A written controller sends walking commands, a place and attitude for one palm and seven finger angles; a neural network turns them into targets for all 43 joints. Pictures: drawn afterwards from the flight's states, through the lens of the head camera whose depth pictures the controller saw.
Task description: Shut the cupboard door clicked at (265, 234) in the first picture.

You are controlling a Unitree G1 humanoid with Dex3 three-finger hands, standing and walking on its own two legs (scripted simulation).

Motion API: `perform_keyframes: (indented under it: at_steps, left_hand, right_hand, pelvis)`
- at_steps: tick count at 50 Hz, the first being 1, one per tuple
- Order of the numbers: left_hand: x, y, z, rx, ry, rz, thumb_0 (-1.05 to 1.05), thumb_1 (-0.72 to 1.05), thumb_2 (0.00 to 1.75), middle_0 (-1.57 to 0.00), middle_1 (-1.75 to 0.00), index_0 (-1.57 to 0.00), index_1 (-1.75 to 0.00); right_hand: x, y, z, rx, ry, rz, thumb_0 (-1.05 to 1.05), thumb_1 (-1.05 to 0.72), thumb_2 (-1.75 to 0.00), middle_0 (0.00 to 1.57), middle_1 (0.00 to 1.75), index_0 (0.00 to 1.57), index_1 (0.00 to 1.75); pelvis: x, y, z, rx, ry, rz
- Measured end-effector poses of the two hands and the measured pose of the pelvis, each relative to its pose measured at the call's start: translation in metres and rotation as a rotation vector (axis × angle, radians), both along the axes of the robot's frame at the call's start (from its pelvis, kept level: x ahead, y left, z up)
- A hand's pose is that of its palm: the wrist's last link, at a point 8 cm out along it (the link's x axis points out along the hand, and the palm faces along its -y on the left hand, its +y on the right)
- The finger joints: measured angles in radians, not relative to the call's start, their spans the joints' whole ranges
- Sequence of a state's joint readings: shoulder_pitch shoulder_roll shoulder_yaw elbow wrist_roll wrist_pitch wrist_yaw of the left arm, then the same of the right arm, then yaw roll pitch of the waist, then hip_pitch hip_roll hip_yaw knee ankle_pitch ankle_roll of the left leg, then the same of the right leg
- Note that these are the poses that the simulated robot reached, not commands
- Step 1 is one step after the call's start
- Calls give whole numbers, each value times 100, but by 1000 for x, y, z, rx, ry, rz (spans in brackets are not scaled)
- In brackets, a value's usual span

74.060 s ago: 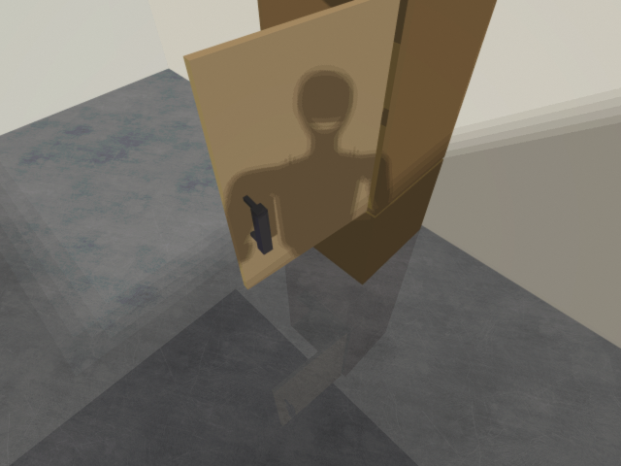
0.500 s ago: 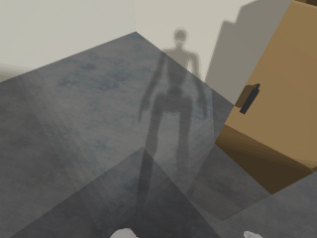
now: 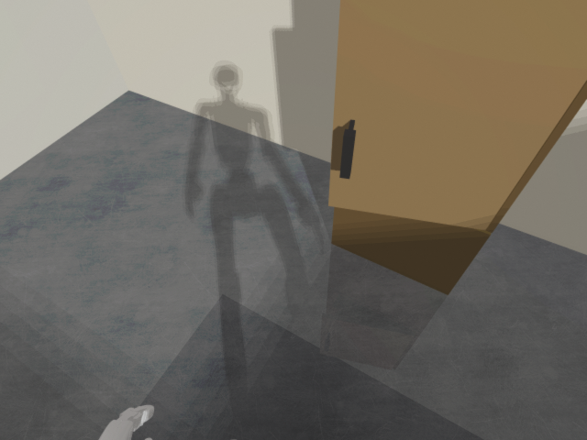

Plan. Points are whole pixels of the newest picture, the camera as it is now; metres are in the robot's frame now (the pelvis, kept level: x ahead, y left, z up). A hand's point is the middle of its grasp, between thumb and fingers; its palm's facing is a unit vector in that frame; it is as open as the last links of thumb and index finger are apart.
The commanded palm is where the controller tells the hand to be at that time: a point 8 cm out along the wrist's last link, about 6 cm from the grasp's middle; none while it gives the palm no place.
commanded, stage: turn to face it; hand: left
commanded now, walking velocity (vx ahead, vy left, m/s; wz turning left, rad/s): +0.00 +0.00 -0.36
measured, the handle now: (348, 149) +0.71 -0.09 -0.08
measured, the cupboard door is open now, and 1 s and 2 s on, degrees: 17 17 17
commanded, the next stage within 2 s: take the last steps up to it in 0.36 s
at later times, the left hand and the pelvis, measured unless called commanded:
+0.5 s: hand out of the picture +0.11 +0.20 -0.17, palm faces -0.10 -0.98 -0.18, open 7.4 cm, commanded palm none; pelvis +0.03 +0.02 +0.01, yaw -10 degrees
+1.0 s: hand (261, 379) +0.23 +0.08 -0.14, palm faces -0.26 -0.94 -0.20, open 7.3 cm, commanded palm none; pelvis +0.09 -0.08 +0.01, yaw -15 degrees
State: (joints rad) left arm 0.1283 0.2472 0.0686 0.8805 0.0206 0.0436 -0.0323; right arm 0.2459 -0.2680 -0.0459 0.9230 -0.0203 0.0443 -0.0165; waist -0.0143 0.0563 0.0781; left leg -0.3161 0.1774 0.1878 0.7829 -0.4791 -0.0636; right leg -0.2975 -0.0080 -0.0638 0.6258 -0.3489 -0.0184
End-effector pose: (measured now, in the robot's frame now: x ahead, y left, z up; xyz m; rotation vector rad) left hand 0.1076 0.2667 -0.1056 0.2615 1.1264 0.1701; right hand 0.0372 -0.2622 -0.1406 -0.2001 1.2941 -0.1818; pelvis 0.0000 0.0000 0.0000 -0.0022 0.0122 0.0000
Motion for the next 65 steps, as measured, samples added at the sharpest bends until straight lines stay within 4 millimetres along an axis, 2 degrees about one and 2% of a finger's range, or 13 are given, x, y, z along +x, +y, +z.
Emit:
perform_keyframes:
  at_steps: [5, 12, 17, 24, 30, 35, 38, 42, 46, 50, 55, 62, 65]
  left_hand:
    - [4, -28, 10, -3, 12, -34, 0, 91, 90, -20, -30, -20, -29]
    - [1, -47, 2, -54, 58, -62, 0, 91, 90, -21, -30, -20, -29]
    - [-3, -43, -10, -87, 89, -56, 0, 91, 90, -21, -30, -21, -30]
    - [-1, -16, -33, -105, 159, -57, 0, 91, 90, -21, -30, -20, -29]
    - [13, -7, -22, -94, 186, -107, 0, 91, 90, -20, -30, -20, -29]
    - [39, -19, -13, -85, 183, -173, 0, 91, 90, -20, -30, -20, -29]
    - [64, -38, -10, -80, 166, -227, 0, 91, 90, -20, -30, -20, -29]
    - [103, -78, -7, -77, 112, -297, 0, 91, 90, -20, -30, -20, -29]
    - [132, -117, -10, -73, 18, -311, 0, 91, 90, -20, -30, -20, -29]
    - [126, -141, -7, -88, 30, -267, 0, 91, 90, -20, -30, -20, -29]
    - [107, -152, -15, -88, 136, -215, -1, 93, 90, -20, -30, -20, -29]
    - [91, -155, -37, -110, 297, -137, 0, 93, 90, -20, -30, -20, -29]
    - [97, -158, -47, -117, 350, -122, 0, 92, 90, -20, -30, -20, -29]
  right_hand:
    - [-4, -17, 8, -8, 11, -51, 1, -91, -90, 20, 30, 20, 30]
    - [8, -16, 23, -7, -41, -79, 0, -91, -90, 20, 30, 19, 30]
    - [20, -3, 29, -22, -63, -86, 0, -91, -90, 20, 30, 20, 30]
    - [27, 26, 35, -53, -104, -96, 0, -90, -90, 20, 30, 20, 30]
    - [4, 40, 41, -37, -64, -131, 0, -90, -90, 20, 30, 20, 30]
    - [-30, 35, 41, -21, -3, -215, 0, -90, -90, 21, 30, 20, 30]
    - [-56, 25, 38, -14, 49, -277, 0, -90, -90, 21, 30, 20, 30]
    - [-89, 4, 28, 3, 133, -350, 0, -90, -90, 21, 30, 20, 30]
    - [-103, -26, 11, 23, 216, -378, 0, -90, -90, 20, 30, 20, 30]
    - [-69, -54, 16, 18, 198, -353, 1, -91, -90, 20, 30, 20, 30]
    - [9, -82, 26, 6, 59, -302, 1, -91, -90, 20, 30, 19, 30]
    - [123, -91, 24, 6, -79, -211, 0, -91, -90, 20, 30, 19, 30]
    - [158, -90, 21, 1, -123, -189, 0, -91, -90, 20, 30, 20, 30]
  pelvis:
    - [2, -9, 12, 15, -1, -37]
    - [10, -13, 19, 14, 7, -78]
    - [17, -4, 17, 1, 8, -107]
    - [27, 16, 9, -11, 3, -161]
    - [32, 17, 20, -29, 8, -196]
    - [41, 6, 25, -33, 12, -234]
    - [47, -6, 25, -30, 10, -256]
    - [57, -31, 19, -20, 4, -276]
    - [70, -61, 5, -10, -9, -274]
    - [87, -79, 13, -13, -16, -256]
    - [112, -99, 19, -16, -5, -248]
    - [162, -112, 10, -41, -4, -239]
    - [183, -116, 3, -20, -13, -253]
